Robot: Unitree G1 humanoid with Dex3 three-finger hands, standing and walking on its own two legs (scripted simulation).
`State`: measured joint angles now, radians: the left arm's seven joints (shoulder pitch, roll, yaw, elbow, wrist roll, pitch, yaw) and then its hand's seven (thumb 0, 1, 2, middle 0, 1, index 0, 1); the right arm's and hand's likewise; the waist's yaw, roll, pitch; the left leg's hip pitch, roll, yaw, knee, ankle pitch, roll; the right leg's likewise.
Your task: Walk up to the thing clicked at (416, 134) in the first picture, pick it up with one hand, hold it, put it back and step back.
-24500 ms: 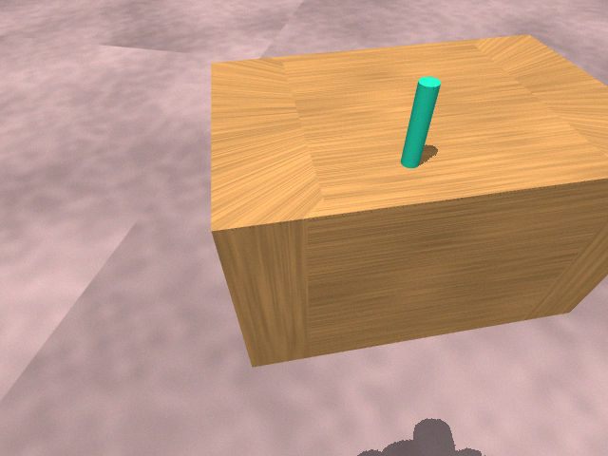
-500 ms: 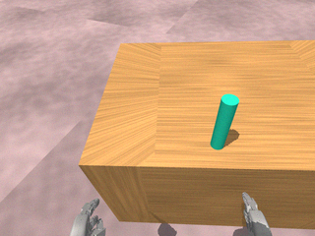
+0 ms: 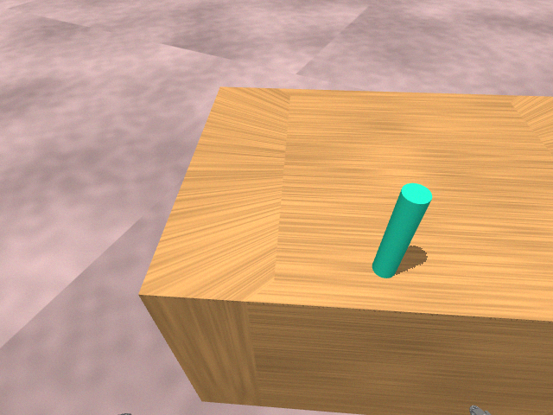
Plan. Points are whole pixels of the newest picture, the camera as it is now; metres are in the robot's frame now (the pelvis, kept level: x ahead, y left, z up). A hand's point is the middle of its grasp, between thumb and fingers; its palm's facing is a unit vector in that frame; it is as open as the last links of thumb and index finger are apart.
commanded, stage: home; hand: right
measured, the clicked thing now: (398, 235) +0.41 -0.18 +0.03
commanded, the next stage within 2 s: stand in 1.68 s
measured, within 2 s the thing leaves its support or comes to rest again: neither
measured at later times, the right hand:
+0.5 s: hand out of the picture +0.03 -0.26 -0.15, palm faces -0.08 +0.94 -0.34, open 17.4 cm
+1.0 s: hand out of the picture +0.04 -0.27 -0.15, palm faces -0.07 +0.93 -0.35, open 17.4 cm
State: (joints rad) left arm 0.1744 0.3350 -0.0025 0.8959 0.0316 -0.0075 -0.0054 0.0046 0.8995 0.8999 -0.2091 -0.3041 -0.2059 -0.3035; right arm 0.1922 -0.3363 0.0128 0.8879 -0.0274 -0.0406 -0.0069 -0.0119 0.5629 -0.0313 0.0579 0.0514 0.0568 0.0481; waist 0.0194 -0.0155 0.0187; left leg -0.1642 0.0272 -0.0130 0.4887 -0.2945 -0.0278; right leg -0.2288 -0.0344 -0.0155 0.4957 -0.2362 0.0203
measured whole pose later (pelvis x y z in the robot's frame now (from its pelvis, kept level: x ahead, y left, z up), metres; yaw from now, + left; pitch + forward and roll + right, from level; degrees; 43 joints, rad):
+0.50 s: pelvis -0.02 -0.01 +0.01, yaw +0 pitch -4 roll +0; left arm 0.16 0.36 -0.02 1.13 0.02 0.00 -0.02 0.00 0.90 0.90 -0.21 -0.30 -0.21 -0.30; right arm 0.19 -0.37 0.04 1.09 -0.02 -0.01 0.01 -0.01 0.53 -0.05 0.06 0.06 0.06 0.05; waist 0.01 0.00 0.03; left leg -0.11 0.04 -0.02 0.38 -0.20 -0.04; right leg -0.17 -0.02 -0.03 0.38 -0.15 0.00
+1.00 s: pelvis -0.02 -0.01 +0.01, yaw +0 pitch -3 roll +0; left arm 0.13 0.36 -0.01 1.14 0.01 0.00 -0.01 0.00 0.90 0.90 -0.21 -0.30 -0.21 -0.30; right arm 0.17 -0.37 0.03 1.09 -0.01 -0.01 0.01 -0.01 0.53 -0.05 0.06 0.06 0.06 0.05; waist 0.01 0.00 0.05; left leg -0.12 0.04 -0.02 0.36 -0.20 -0.04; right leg -0.18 -0.02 -0.03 0.37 -0.14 0.01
